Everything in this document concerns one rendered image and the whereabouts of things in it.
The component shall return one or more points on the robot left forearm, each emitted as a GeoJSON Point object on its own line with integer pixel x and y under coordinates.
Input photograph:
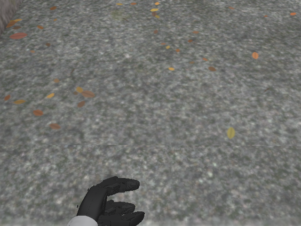
{"type": "Point", "coordinates": [82, 221]}

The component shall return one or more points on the robot left hand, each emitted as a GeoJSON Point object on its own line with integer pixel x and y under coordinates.
{"type": "Point", "coordinates": [109, 213]}

